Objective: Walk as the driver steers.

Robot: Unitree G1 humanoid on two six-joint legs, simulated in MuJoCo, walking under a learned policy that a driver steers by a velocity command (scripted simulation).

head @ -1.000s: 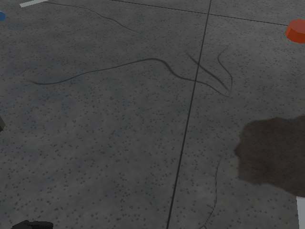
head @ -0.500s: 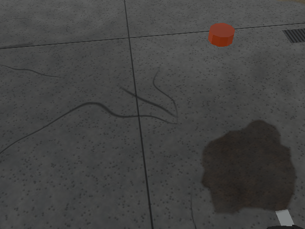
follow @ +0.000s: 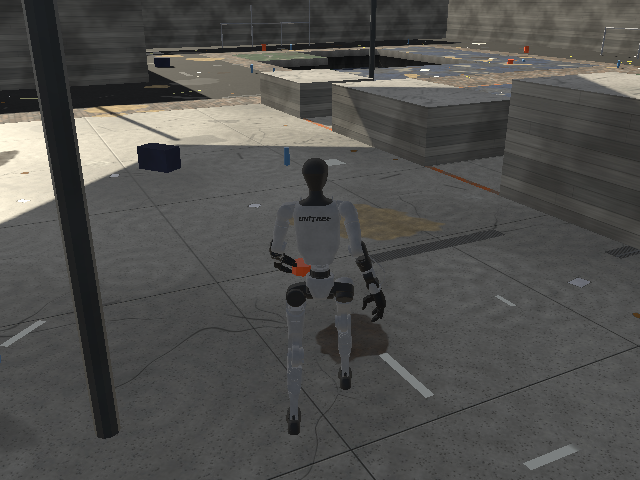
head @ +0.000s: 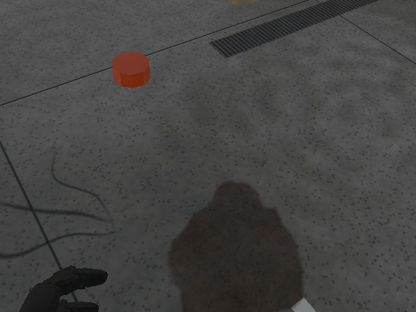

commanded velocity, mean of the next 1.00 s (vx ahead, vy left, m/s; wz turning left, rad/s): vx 0.99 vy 0.00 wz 0.82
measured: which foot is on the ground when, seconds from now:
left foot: down 0.00-0.06, up 0.08-0.50, down 0.52-0.94, up 0.96-1.00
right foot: up 0.00-0.04, down 0.06-0.52, up 0.54-0.92, down 0.94-1.00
